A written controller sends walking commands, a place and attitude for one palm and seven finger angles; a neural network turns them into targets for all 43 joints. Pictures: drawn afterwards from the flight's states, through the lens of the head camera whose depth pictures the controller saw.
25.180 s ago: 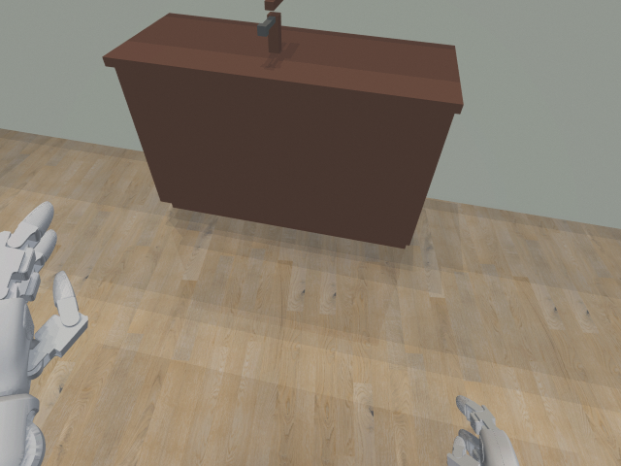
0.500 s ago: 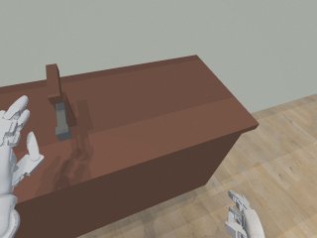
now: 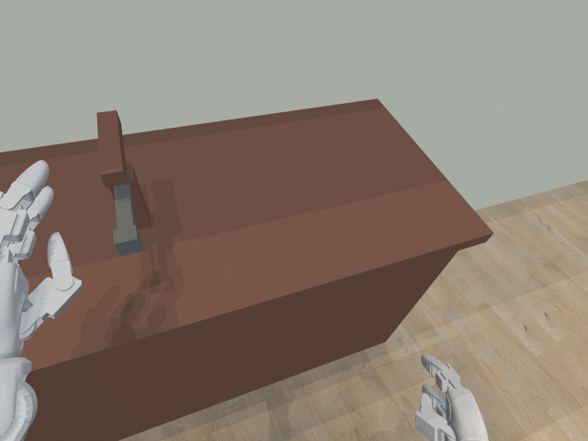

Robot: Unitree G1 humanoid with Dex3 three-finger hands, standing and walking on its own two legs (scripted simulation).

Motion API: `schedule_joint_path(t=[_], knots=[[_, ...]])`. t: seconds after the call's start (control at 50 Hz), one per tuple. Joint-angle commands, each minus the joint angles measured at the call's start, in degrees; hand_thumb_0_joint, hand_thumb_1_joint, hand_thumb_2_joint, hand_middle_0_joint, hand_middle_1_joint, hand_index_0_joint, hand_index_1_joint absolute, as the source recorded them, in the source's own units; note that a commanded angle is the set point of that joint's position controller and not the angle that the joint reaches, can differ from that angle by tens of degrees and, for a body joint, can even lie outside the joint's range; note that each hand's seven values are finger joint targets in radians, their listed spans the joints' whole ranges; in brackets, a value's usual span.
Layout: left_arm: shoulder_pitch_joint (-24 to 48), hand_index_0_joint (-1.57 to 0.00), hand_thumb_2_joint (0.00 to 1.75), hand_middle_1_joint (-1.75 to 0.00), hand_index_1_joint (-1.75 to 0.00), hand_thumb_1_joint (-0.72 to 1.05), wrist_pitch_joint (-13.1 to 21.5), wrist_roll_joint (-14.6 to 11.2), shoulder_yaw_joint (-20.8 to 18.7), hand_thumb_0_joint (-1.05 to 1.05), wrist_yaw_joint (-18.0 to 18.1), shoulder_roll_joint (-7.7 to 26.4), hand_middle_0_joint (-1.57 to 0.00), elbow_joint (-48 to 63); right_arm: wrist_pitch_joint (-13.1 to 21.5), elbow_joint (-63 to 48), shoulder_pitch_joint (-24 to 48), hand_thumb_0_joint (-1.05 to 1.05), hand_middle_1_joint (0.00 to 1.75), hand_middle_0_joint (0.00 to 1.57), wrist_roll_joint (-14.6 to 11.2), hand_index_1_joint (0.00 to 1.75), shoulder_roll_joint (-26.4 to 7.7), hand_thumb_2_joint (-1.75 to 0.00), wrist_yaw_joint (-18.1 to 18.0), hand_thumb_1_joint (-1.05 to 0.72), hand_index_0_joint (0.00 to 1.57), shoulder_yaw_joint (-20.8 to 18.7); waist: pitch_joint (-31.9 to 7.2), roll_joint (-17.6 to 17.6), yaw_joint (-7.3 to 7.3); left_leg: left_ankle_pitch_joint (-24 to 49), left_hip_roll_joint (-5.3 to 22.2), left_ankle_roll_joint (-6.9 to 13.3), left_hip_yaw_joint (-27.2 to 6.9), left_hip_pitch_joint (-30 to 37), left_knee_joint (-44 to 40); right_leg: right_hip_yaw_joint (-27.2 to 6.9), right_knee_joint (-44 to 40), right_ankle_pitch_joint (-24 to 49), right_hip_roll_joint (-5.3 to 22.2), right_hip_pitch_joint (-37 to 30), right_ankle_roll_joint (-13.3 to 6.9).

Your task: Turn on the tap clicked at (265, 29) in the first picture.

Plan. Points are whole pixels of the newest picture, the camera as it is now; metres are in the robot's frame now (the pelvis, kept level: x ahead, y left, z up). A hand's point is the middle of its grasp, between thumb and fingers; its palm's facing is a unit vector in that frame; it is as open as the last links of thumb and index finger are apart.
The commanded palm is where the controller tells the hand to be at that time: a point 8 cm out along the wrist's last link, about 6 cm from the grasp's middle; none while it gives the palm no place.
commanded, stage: shuffle to correct the standing spot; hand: left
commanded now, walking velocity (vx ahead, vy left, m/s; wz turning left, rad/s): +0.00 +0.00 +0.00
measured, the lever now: (128, 240) +0.33 +0.26 +0.07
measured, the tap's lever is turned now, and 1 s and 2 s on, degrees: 0 0 0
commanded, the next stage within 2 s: none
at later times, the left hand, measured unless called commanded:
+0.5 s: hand (116, 280) +0.22 +0.21 +0.16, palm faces +0.37 -0.85 -0.37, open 7.5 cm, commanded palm +0.16 +0.24 +0.17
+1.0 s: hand (163, 280) +0.23 +0.16 +0.16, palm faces +0.34 -0.85 -0.41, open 7.5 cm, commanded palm +0.17 +0.20 +0.17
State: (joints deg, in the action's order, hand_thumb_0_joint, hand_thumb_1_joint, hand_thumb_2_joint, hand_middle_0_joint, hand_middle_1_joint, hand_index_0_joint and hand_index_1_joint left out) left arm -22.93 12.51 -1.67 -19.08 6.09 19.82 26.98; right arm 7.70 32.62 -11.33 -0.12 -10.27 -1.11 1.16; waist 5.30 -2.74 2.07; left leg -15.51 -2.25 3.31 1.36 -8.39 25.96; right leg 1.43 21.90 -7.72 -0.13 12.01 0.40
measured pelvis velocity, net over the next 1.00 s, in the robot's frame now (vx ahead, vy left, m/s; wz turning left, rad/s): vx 0.01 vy -0.08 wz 0.01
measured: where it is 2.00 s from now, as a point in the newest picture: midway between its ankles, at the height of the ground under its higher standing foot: outside the picture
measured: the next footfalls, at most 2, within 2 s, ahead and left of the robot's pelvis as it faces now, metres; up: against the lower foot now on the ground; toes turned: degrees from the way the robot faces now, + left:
none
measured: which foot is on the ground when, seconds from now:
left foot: down 0.00-1.00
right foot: down 0.00-1.00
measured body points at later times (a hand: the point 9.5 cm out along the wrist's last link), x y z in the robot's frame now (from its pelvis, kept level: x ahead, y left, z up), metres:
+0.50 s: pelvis +0.01 -0.04 +0.00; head +0.04 -0.01 +0.45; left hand +0.20 +0.25 +0.18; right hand +0.18 -0.26 -0.07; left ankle -0.01 +0.07 -0.74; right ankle +0.05 -0.13 -0.74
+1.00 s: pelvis +0.01 -0.08 -0.01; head +0.05 -0.06 +0.44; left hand +0.21 +0.21 +0.18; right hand +0.18 -0.32 -0.08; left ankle -0.01 +0.07 -0.74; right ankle +0.05 -0.13 -0.74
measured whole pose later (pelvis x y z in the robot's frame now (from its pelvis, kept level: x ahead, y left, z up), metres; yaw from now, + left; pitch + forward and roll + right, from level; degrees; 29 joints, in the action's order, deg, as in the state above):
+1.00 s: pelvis +0.01 -0.08 -0.01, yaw +0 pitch +0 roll -1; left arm -28.3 9.8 -5.4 -22.9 5.7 23.8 31.8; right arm 4.8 32.0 -12.0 -0.4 -12.0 -1.6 -1.5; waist 3.8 -1.8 -0.3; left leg -18.7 4.0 -3.0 -1.4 -12.2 30.6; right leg 4.7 26.5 -11.4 -6.0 15.9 -6.0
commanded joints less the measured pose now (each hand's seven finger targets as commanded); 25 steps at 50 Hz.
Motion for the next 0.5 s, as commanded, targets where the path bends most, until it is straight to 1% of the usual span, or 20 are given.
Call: schedule_joint_path(t=[0.0,0.02,0.06,0.08,0.1,0.12,0.16,0.18,0.2,0.22,0.24,0.28,0.3,0.32,0.36,0.38,0.4,0.42,0.44,0.48], knots=[[2.74,-0.2,0.9,-0.3,-0.3,0.9,4.8,-0.55,-8.23,0.0,1.1,11.22,-0.2,14.86,3.48,-8.56,4.76,0.0,0.3,0.2,-0.52,0.3,-8.01,-0.9,-0.36,-0.9,0.2,-3.39,-10.51,8.55,-0.26,10.89,5.94,-4.14,-5.06,-7.25,-7.44,-2.46,1.65,10.17,2.29,-12.7,-1.26],[1.96,-0.2,0.9,-0.3,-0.3,0.9,4.54,-0.92,-6.96,0.0,0.88,9.37,-0.2,12.3,3.06,-8.26,4.08,0.0,0.3,0.2,-0.29,0.3,-7.91,-0.9,-0.35,-0.9,0.2,-3.09,-10.08,6.45,-0.35,10.77,6.11,-4.48,-5.46,-7.35,-8.13,-2.16,1.17,8.95,1.95,-12.14,-1.17],[2.64,-0.2,0.9,-0.3,-0.3,0.9,4.0,-1.05,-7.03,0.0,0.67,9.31,-0.2,10.05,2.56,-8.21,3.86,0.0,0.3,0.2,-0.52,0.3,-8.2,-0.9,-0.38,-0.9,0.2,-3.49,-8.44,5.52,-0.5,9.36,7.21,-4.79,-5.61,-7.91,-9.23,-2.2,1.2,6.82,1.37,-10.8,-0.81],[3.28,-0.2,0.9,-0.3,-0.3,0.9,3.89,-1.05,-6.7,0.0,0.55,8.96,-0.2,9.56,2.34,-8.29,3.81,0.0,0.3,0.2,-0.63,0.3,-8.27,-0.9,-0.34,-0.9,0.2,-3.64,-8.02,5.55,-0.57,8.72,7.73,-4.67,-5.75,-8.35,-9.52,-2.22,1.51,6.11,1.22,-10.48,-0.74],[3.05,-0.2,0.9,-0.3,-0.3,0.9,3.56,-1.14,-6.89,0.0,0.44,9.13,-0.2,9.04,2.22,-8.11,4.52,0.0,0.3,0.2,-0.86,0.3,-7.93,-0.9,-0.34,-0.9,0.2,-3.48,-7.75,5.79,-0.68,9.94,7.96,-4.95,-5.52,-7.08,-9.5,-1.86,1.62,6.45,0.78,-9.13,-0.62],[4.08,-0.2,0.9,-0.3,-0.3,0.9,3.39,-1.25,-5.5,0.0,0.2,7.92,-0.2,8.23,1.83,-8.06,4.12,0.0,0.3,0.2,-0.61,0.3,-8.13,-0.9,-0.29,-0.9,0.2,-3.43,-7.53,6.07,-0.88,9.89,8.35,-5.04,-5.89,-7.84,-9.98,-1.37,2.12,5.62,0.6,-9.0,-0.53],[5.9,-0.2,0.9,-0.3,-0.3,0.9,3.24,-1.15,-5.56,0.0,0.12,8.49,-0.2,9.18,1.68,-8.45,4.16,0.0,0.3,0.2,-0.83,0.3,-8.33,-0.9,-0.07,-0.9,0.2,-3.9,-7.89,6.2,-0.74,9.71,9.26,-4.77,-5.78,-7.93,-9.53,-1.52,2.92,5.08,0.68,-9.04,-0.51],[6.82,-0.2,0.9,-0.3,-0.3,0.9,3.18,-1.07,-4.84,0.0,0.04,8.26,-0.2,10.0,1.65,-8.65,4.35,0.0,0.3,0.2,-0.87,0.3,-8.24,-0.9,0.01,-0.9,0.2,-3.85,-7.87,6.68,-0.76,8.94,9.35,-4.51,-6.14,-8.16,-9.73,-1.57,2.97,4.44,0.79,-9.13,-0.53],[7.38,-0.2,0.9,-0.3,-0.3,0.9,3.1,-1.03,-5.07,0.0,0.1,8.92,-0.2,11.65,1.75,-8.58,5.26,0.0,0.3,0.2,-1.02,0.3,-7.86,-0.9,0.02,-0.9,0.2,-3.55,-7.89,7.51,-0.89,10.0,8.9,-4.72,-6.09,-7.32,-9.72,-1.18,2.81,4.75,0.54,-8.48,-0.52],[7.35,-0.2,0.9,-0.3,-0.3,0.9,3.02,-1.14,-4.39,0.0,0.11,8.39,-0.2,11.53,1.58,-8.59,4.98,0.0,0.3,0.2,-0.65,0.3,-8.03,-0.9,0.04,-0.9,0.2,-3.41,-8.04,7.35,-0.93,8.86,8.89,-4.32,-6.52,-8.11,-9.89,-0.91,2.56,3.82,0.64,-9.02,-0.48],[7.46,-0.2,0.9,-0.3,-0.3,0.9,2.99,-1.06,-4.96,0.0,0.31,9.17,-0.2,12.56,1.64,-9.01,5.0,0.0,0.3,0.2,-0.76,0.3,-7.93,-0.9,0.1,-0.9,0.2,-3.63,-8.42,7.5,-0.72,8.12,8.85,-3.86,-6.78,-8.49,-9.56,-1.29,2.11,3.81,1.07,-10.15,-0.55],[6.51,-0.2,0.9,-0.3,-0.3,0.9,3.01,-1.02,-5.78,0.0,0.57,10.01,-0.2,13.96,1.75,-9.12,4.9,0.0,0.3,0.2,-0.57,0.3,-7.9,-0.9,0.27,-0.9,0.2,-3.63,-9.03,6.16,-0.67,6.13,8.14,-3.12,-6.58,-9.02,-8.81,-1.63,0.99,3.88,1.59,-11.37,-0.67],[5.51,-0.2,0.9,-0.3,-0.3,0.9,2.95,-1.15,-7.45,0.0,0.85,11.68,-0.2,15.06,1.84,-8.92,5.46,0.0,0.3,0.2,-0.71,0.3,-7.72,-0.9,0.27,-0.9,0.2,-3.49,-9.39,6.86,-0.81,6.56,7.42,-3.18,-6.22,-8.0,-8.4,-1.59,0.26,4.54,1.63,-11.04,-0.81],[4.68,-0.2,0.9,-0.3,-0.3,0.9,3.02,-1.34,-6.87,0.0,0.83,10.62,-0.2,14.73,1.66,-9.01,4.92,0.0,0.3,0.2,-0.3,0.3,-7.71,-0.9,0.3,-0.9,0.2,-3.39,-9.58,6.92,-0.85,6.7,7.18,-3.06,-6.16,-8.15,-8.02,-1.53,-0.11,4.65,1.69,-11.34,-0.97],[3.26,-0.2,0.9,-0.3,-0.3,0.9,3.15,-1.64,-8.0,0.0,0.94,11.38,-0.2,15.54,1.81,-9.3,4.6,0.0,0.3,0.2,-0.48,0.3,-7.82,-0.9,0.36,-0.9,0.2,-3.84,-10.04,8.32,-0.72,7.09,7.55,-2.95,-5.91,-7.41,-7.01,-2.16,0.19,5.08,1.92,-10.88,-1.27],[2.67,-0.2,0.9,-0.3,-0.3,0.9,3.11,-1.78,-8.22,0.0,0.87,11.4,-0.2,15.35,1.75,-9.36,4.49,0.0,0.3,0.2,-0.46,0.3,-7.72,-0.9,0.36,-0.9,0.2,-3.92,-9.79,8.0,-0.75,6.98,7.97,-2.73,-5.91,-7.18,-6.52,-2.46,0.09,5.04,2.05,-10.24,-1.3],[1.78,-0.2,0.9,-0.3,-0.3,0.9,2.99,-1.99,-9.07,0.0,0.93,12.11,-0.2,16.0,1.82,-9.08,4.8,0.0,0.3,0.2,-0.73,0.3,-7.61,-0.9,0.35,-0.9,0.2,-3.95,-10.33,7.91,-0.93,8.62,7.83,-2.86,-5.45,-5.83,-5.68,-2.25,0.03,6.34,1.88,-9.49,-1.48],[1.34,-0.2,0.9,-0.3,-0.3,0.9,2.73,-2.26,-8.22,0.0,0.74,10.99,-0.2,14.7,1.61,-9.04,4.21,0.0,0.3,0.2,-0.35,0.3,-7.84,-0.9,0.28,-0.9,0.2,-3.94,-10.28,7.41,-1.11,7.75,8.05,-2.73,-5.39,-6.31,-5.52,-2.19,0.08,5.46,1.89,-9.2,-1.47],[1.8,-0.2,0.9,-0.3,-0.3,0.9,2.62,-2.35,-8.59,0.0,0.68,11.49,-0.2,15.02,1.65,-9.29,4.13,0.0,0.3,0.2,-0.45,0.3,-8.0,-0.9,0.17,-0.9,0.2,-4.3,-10.55,7.07,-1.05,7.97,8.42,-2.52,-5.58,-6.03,-4.8,-2.77,0.31,5.85,2.01,-9.06,-1.55],[1.37,-0.2,0.9,-0.3,-0.3,0.9,2.24,-2.49,-8.32,0.0,0.5,10.98,-0.2,13.48,1.5,-9.07,3.88,0.0,0.3,0.2,-0.49,0.3,-8.28,-0.9,0.09,-0.9,0.2,-4.48,-10.07,6.92,-1.13,6.13,8.78,-2.2,-5.14,-6.32,-4.2,-3.47,0.17,4.63,2.13,-7.86,-1.6]])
